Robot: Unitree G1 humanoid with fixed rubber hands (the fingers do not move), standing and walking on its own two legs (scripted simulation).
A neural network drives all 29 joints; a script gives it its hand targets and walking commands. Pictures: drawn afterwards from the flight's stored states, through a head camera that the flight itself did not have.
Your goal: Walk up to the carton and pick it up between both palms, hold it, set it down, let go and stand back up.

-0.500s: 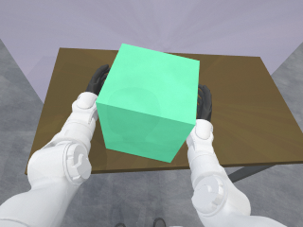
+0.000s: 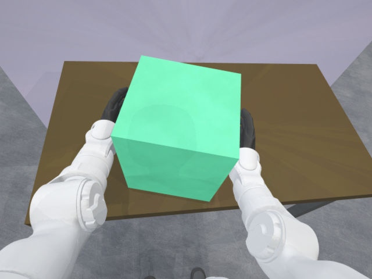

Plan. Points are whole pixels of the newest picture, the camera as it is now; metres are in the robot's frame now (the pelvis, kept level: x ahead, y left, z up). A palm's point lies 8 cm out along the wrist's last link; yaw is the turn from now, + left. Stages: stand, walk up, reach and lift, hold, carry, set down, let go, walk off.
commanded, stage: set down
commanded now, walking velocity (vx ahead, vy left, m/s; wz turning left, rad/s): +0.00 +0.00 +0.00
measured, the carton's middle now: (179, 136) +0.41 -0.01 +0.01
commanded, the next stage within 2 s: none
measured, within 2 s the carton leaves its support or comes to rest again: neither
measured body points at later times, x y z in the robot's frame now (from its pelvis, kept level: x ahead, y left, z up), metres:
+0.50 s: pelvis +0.00 +0.01 -0.02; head +0.06 +0.03 +0.43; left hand +0.48 +0.19 +0.06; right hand +0.40 -0.23 +0.05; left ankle +0.00 +0.08 -0.74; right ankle +0.01 -0.14 -0.74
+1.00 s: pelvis -0.02 -0.01 +0.00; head +0.00 +0.03 +0.44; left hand +0.46 +0.17 +0.12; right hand +0.39 -0.20 +0.12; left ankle +0.00 +0.08 -0.74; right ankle +0.01 -0.14 -0.74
